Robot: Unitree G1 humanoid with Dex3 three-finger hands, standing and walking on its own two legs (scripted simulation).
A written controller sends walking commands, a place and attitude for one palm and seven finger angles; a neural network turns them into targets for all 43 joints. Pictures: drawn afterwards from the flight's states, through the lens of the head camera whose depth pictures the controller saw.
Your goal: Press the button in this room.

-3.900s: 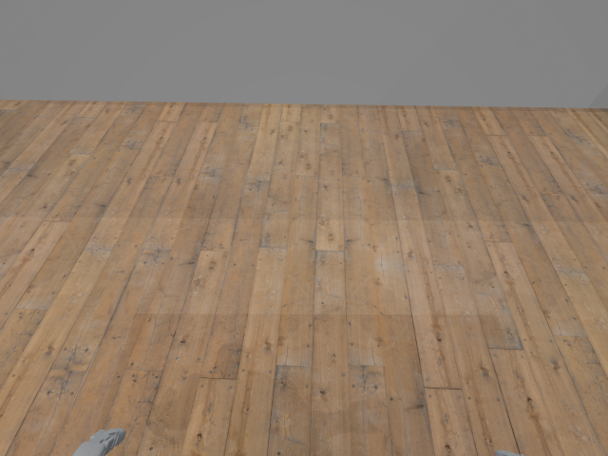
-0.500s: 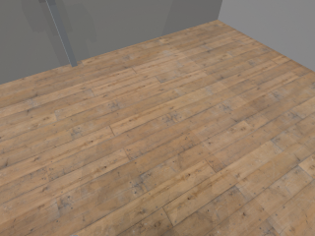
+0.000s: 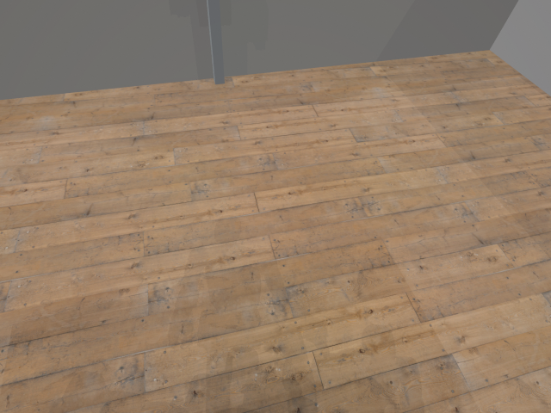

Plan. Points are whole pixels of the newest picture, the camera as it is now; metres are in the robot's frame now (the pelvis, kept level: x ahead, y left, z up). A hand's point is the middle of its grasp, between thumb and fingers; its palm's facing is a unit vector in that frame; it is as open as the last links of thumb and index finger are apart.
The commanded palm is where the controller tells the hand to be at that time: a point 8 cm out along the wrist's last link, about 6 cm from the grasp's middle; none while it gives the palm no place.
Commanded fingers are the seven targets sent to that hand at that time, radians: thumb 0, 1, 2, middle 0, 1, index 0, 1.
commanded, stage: turn or walk to find it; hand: left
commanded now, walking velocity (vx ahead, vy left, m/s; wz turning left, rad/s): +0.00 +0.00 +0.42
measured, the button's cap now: out of the picture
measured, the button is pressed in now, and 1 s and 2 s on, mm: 0 0 0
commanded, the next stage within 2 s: none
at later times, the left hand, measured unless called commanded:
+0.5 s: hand out of the picture +0.06 +0.22 -0.13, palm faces +0.18 -0.95 -0.25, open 7.4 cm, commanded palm none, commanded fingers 0.00 0.90 0.90 -0.20 -0.30 -0.20 -0.30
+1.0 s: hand out of the picture -0.12 +0.18 -0.16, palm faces +0.45 -0.86 -0.24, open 7.4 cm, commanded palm none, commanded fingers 0.00 0.90 0.90 -0.20 -0.30 -0.20 -0.30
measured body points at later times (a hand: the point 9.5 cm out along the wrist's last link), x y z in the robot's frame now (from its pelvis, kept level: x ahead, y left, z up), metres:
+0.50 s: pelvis -0.03 +0.01 +0.02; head +0.00 +0.00 +0.46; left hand +0.05 +0.27 -0.12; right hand +0.05 -0.23 -0.14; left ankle -0.01 +0.11 -0.72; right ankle -0.02 -0.13 -0.69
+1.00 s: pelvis -0.07 -0.01 +0.01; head -0.03 +0.01 +0.46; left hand -0.15 +0.23 -0.14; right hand +0.10 -0.22 -0.14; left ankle -0.14 +0.10 -0.71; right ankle -0.02 -0.12 -0.72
